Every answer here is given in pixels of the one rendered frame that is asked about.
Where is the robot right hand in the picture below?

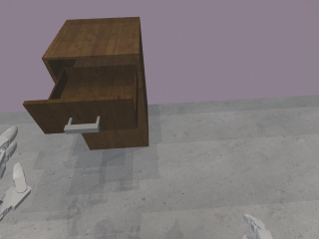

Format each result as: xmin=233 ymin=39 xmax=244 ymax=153
xmin=242 ymin=213 xmax=274 ymax=239

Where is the handle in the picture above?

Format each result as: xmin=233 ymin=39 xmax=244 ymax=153
xmin=64 ymin=116 xmax=101 ymax=134

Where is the drawer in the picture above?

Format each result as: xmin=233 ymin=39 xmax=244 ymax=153
xmin=23 ymin=64 xmax=139 ymax=134

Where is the cabinet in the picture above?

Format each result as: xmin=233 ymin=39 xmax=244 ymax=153
xmin=41 ymin=17 xmax=150 ymax=150

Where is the robot left hand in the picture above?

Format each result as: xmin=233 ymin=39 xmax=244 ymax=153
xmin=0 ymin=125 xmax=32 ymax=222

